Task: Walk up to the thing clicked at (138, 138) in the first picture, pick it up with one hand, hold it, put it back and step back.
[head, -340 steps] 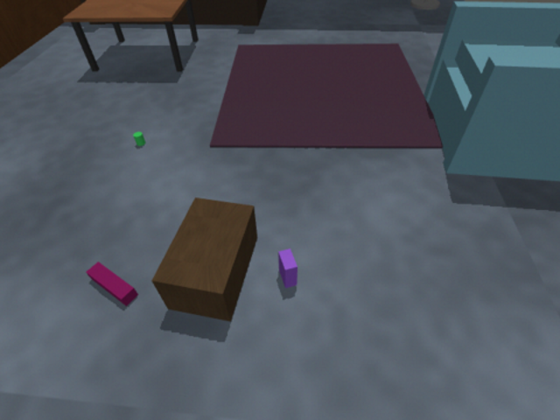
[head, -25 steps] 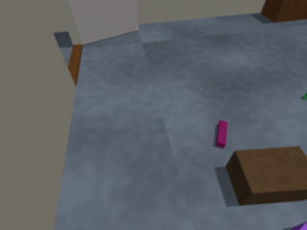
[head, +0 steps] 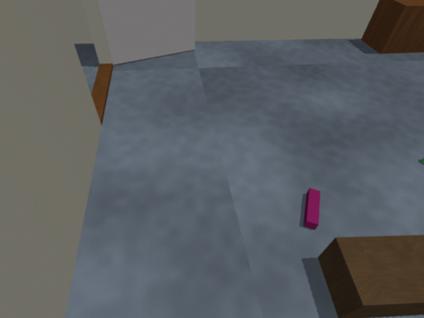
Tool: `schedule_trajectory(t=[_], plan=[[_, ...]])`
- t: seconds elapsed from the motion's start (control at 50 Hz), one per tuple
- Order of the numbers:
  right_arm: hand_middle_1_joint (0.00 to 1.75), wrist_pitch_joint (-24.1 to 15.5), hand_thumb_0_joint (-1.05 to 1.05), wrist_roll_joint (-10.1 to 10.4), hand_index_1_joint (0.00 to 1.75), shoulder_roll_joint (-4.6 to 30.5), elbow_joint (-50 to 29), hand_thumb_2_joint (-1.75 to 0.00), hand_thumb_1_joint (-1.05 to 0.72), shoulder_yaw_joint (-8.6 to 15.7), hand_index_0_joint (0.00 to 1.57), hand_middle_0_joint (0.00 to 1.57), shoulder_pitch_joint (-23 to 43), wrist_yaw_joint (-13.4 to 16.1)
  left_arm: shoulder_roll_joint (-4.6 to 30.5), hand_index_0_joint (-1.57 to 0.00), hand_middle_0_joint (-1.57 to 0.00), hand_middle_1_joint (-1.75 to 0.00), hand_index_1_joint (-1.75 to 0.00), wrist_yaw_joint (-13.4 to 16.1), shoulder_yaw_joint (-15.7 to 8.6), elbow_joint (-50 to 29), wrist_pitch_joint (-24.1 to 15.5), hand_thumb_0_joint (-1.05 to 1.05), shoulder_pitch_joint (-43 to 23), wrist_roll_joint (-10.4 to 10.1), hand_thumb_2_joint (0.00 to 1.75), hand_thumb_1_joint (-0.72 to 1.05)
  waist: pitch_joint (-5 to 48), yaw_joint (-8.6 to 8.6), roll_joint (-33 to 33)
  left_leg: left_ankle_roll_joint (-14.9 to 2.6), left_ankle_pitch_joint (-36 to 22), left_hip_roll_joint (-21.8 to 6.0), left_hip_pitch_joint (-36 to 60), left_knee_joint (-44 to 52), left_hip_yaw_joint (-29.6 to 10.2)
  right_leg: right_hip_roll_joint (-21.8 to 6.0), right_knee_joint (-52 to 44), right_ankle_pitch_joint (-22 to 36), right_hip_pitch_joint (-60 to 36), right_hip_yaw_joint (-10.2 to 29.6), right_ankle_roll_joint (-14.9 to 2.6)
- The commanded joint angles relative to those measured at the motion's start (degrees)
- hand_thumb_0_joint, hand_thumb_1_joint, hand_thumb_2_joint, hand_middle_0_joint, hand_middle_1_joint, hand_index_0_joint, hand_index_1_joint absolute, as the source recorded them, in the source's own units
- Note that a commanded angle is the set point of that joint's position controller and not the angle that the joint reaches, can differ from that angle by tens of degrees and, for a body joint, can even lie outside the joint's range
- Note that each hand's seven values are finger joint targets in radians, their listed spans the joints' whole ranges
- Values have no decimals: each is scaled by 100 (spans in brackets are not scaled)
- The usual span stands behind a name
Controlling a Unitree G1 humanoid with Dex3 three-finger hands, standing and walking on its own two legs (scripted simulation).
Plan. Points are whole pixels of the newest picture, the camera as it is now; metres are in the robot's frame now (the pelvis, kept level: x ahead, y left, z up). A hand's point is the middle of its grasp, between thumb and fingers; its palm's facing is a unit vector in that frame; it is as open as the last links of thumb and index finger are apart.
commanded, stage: walk up
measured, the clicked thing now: out of the picture +1.26 -1.48 -0.73
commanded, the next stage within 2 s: none
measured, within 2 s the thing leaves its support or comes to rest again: neither
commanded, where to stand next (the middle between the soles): +0.92 -0.06 m, yaw -1 degrees
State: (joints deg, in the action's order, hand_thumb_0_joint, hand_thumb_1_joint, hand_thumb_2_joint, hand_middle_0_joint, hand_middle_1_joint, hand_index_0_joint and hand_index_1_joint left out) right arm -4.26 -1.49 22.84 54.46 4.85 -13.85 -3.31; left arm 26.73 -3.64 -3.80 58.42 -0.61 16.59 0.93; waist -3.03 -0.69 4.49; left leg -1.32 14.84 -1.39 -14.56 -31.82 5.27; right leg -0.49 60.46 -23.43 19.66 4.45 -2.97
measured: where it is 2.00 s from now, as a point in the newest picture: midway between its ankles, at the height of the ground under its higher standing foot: (222, 212)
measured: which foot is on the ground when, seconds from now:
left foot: down 0.00-0.34, up 0.36-0.66, down 0.68-1.00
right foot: up 0.00-0.28, down 0.30-0.70, up 0.72-1.00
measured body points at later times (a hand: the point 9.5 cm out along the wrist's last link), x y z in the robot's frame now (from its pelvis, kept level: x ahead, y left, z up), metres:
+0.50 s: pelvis +0.23 -0.04 +0.01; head +0.24 -0.06 +0.45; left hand +0.33 +0.27 -0.09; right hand +0.28 -0.36 -0.12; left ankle +0.22 +0.11 -0.66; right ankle +0.25 -0.16 -0.73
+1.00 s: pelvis +0.45 -0.03 +0.00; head +0.47 -0.02 +0.45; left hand +0.54 +0.29 -0.11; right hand +0.47 -0.36 -0.10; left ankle +0.44 +0.11 -0.73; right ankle +0.54 -0.18 -0.71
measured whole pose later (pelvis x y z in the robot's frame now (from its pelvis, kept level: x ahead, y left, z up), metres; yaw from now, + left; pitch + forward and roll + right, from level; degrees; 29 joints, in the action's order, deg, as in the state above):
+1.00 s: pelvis +0.45 -0.03 +0.00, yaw -3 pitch -2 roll +1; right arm -4.9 -0.7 24.0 48.0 2.6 -19.8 -3.0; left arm 24.8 -5.1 -2.9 51.1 -2.3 15.2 0.9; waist -5.0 1.1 2.3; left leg -0.2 17.1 -3.0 -9.5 -29.0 6.6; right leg -5.5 42.0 -15.8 26.8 -1.1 -1.1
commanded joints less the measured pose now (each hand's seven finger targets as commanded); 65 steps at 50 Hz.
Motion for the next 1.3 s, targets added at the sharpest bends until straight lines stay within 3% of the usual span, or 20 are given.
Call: schedule_trajectory(t=[0.0, 0.16, 0.22, 0.28, 0.32, 0.36, 0.44, 0.56, 0.64, 0.66, 0.68, 0.7, 0.8, 0.92, 1.04, 1.06, 1.08, 1.1, 1.2, 1.28], plan=[[30, -194, 0, 56, 30, 1543, -527, -90, -90, 341, 20, 20, 31, 127, 1064, -20, -20, -30, -30, -42, -265, -448, -196, 0, 81, -29, 90, 90, -298, 51, -1168, -920, 1358, -1531, 467, 2365, -1709, -448, -366, 651, 1155, 195, 315], [30, -209, 0, 83, 30, 1645, -687, -90, -90, 371, 20, 20, -288, 96, 789, -20, -20, -30, -30, -222, -232, -1023, -239, 0, -982, 26, 90, 90, -381, 295, -1114, -928, 452, -1306, 682, 2180, -724, -565, -2444, 1586, 668, -551, 227], [30, -146, 0, 77, 30, 1635, -769, -90, -90, 354, 20, 20, -290, 132, 720, -20, -20, -30, -30, -188, -239, -1023, -285, 0, -911, 9, 90, 90, -124, 195, -1047, -844, -1020, -1260, 858, 1480, -515, -351, -2711, 1534, 139, -821, 126], [30, -82, 0, 88, 30, 1262, -837, -90, -90, 188, 20, 20, -568, 165, 1065, -20, -20, -30, -30, -31, -455, -739, -384, 0, 366, 35, 90, 90, 805, -474, 110, -463, -1932, -699, 192, -1268, 49, -90, -3330, 1110, -2212, -858, -129], [30, -72, 0, 185, 30, 1175, -1023, -90, -90, 114, 20, 20, -582, 209, 1900, -20, -20, -30, -30, 78, -639, -772, -420, 0, 1000, -74, 90, 90, 1061, -690, 1337, -83, 1495, 342, -2193, -3650, -173, -2335, -4487, 289, -3397, 3287, -1291], [30, -40, 0, 192, 30, 1377, -820, -90, -90, 165, 20, 20, -300, 218, 1551, -20, -20, -30, -30, 138, -528, -1018, -406, 0, 312, -196, 90, 90, 412, -460, 140, -88, 1116, -210, -2124, -4123, -957, -2173, -4302, 1348, -2298, 2132, -1406], [30, 23, 0, 115, 30, 1205, -628, -90, -90, 175, 20, 20, -663, 39, 1161, -20, -20, -30, -30, 147, -368, -1247, -469, 0, -283, -102, 90, 90, -175, 22, 411, 25, 390, -502, -1340, -2627, -606, -1335, -4558, 1068, -593, 391, -1028], [30, -65, 0, 32, 30, 1069, -863, -90, -90, 233, 20, 20, -63, -102, 1303, -20, -20, -30, -30, 49, -406, -1493, -525, 0, -238, -10, 90, 90, -13, -150, 383, 168, -342, -514, -863, -522, -290, -1417, -4524, 415, -531, 91, -1004], [30, -173, 0, 3, 30, 1262, -586, -90, -90, 367, 20, 20, -820, -21, 1119, -20, -20, -30, -30, 42, -282, -1542, -456, 0, -338, -6, 90, 90, 444, 392, -369, 8, -462, -48, 1042, 18, 98, -1034, -3005, 873, 153, -376, -636], [30, -216, 0, -27, 30, 1559, -467, -90, -90, 460, 20, 20, -1327, 46, 854, -20, -20, -30, -30, 55, -180, -1526, -440, 0, -84, -22, 90, 90, 671, 654, -1253, -201, 298, -282, 1755, 492, -371, -643, -1515, 1213, 589, -743, -455], [30, -252, 0, -100, 30, 2104, -511, -90, -90, 590, 20, 20, -1703, 120, 414, -20, -20, -30, -30, 61, -68, -1611, -431, 0, 49, -80, 90, 90, 753, 758, -2511, -623, 1240, -1750, 2289, 1241, -2856, 90, 140, -286, 1810, -859, -69], [30, -260, 0, 64, 30, 2269, -703, -90, -90, 591, 20, 20, -1481, 134, 920, -20, -20, -30, -30, 163, -200, -1485, -376, 0, 141, -101, 90, 90, 754, 687, -1698, -1177, 1846, -2444, 2088, 1934, -4431, 190, 690, -789, 2065, -156, -60], [30, -245, 0, 149, 30, 1564, -926, -90, -90, 271, 20, 20, -527, 183, 1013, -20, -20, -30, -30, 114, -212, -1007, -349, 0, 429, -120, 90, 90, 91, 61, -1306, -1037, -452, -1615, 592, 1557, -1573, -552, -7, 231, 1282, -50, 114], [30, -233, 0, 102, 30, 1759, -1073, -90, -90, 311, 20, 20, -494, 151, 818, -20, -20, -30, -30, -88, -239, -1253, -312, 0, -246, -13, 90, 90, 41, 219, -1395, -1179, -10, -1506, 324, 1606, -1027, -577, -1882, 816, 631, -518, 212], [30, -108, 0, 118, 30, 1384, -1172, -90, -90, 146, 20, 20, -337, 126, 1018, -20, -20, -30, -30, -17, -444, -917, -429, 0, 560, 28, 90, 90, 431, -381, -392, -632, 20, -875, -810, -407, -318, -56, -2891, 993, -1787, -918, 46], [30, -117, 0, 127, 30, 973, -1230, -90, -90, 20, 20, 20, -538, 133, 1413, -20, -20, -30, -30, 67, -580, -863, -491, 0, 1034, 55, 90, 90, 608, -595, 943, -352, 310, -363, -1566, -2133, 86, -932, -3701, -265, -2417, 504, -225], [30, -80, 0, 166, 30, 952, -1278, -90, -90, -18, 20, 20, -546, 153, 1902, -20, -20, -30, -30, 117, -635, -993, -539, 0, 1105, -3, 90, 90, 521, -594, 1488, -96, 1508, 276, -2603, -3158, -95, -2331, -4805, -886, -2487, 3096, -854], [30, -21, 0, 77, 30, 1426, -1163, -90, -90, 112, 20, 20, -265, 223, 1881, -20, -20, -30, -30, 111, -582, -1095, -517, 0, 775, -58, 90, 90, 98, -500, 698, -90, 1698, -141, -2537, -3554, -691, -2602, -4747, -1076, -1746, 3360, -1329], [30, -18, 0, 145, 30, 1299, -681, -90, -90, 115, 20, 20, -766, 89, 1258, -20, -20, -30, -30, 174, -392, -1260, -527, 0, 107, -94, 90, 90, 35, -15, 549, 13, 528, -441, -1798, -2425, -701, -1503, -4397, 1298, -1098, 628, -1008], [30, 10, 0, 60, 30, 1122, -843, -90, -90, 111, 20, 20, -292, -12, 1263, -20, -20, -30, -30, 156, -399, -1389, -551, 0, 262, -43, 90, 90, -34, -188, 546, 139, 157, -417, -1543, -1350, -383, -1482, -4458, 1279, -892, 164, -1054]])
